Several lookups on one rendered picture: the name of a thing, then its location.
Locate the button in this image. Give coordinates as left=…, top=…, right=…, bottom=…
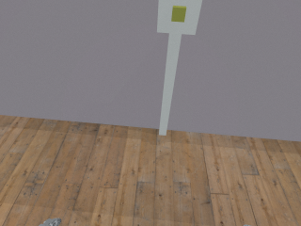
left=171, top=6, right=186, bottom=23

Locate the panel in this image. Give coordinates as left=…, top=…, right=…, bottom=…
left=157, top=0, right=202, bottom=136

